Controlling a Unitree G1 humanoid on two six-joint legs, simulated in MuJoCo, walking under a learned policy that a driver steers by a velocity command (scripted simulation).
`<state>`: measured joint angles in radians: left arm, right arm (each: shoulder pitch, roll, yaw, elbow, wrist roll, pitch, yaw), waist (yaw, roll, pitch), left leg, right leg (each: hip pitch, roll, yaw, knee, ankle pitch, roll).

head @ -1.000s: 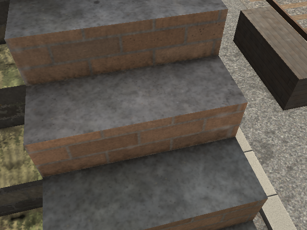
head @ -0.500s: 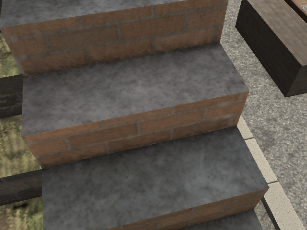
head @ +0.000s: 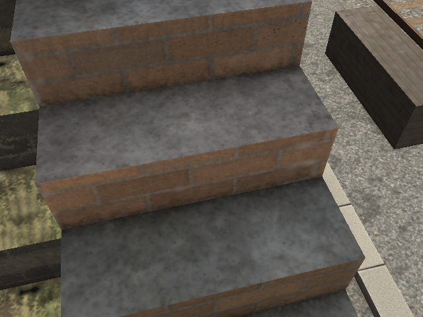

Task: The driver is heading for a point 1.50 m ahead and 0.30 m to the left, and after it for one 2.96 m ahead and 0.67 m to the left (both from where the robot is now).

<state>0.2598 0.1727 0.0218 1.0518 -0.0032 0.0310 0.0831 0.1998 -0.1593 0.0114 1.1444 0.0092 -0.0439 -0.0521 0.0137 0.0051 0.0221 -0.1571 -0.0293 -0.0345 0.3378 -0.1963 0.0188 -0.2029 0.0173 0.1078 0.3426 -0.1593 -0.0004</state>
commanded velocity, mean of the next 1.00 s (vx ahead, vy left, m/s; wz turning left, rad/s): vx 0.87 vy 0.00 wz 0.00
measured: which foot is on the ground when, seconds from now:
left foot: down 0.00-1.00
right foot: down 0.00-1.00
